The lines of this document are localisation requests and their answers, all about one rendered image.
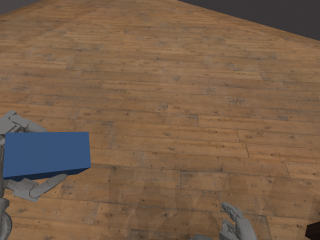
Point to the table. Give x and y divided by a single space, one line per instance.
313 231

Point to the left robot forearm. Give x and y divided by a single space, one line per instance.
6 223

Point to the right robot hand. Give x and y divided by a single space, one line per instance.
242 230

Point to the left robot hand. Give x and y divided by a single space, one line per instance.
26 189

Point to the sponge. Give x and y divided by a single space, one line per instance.
41 155

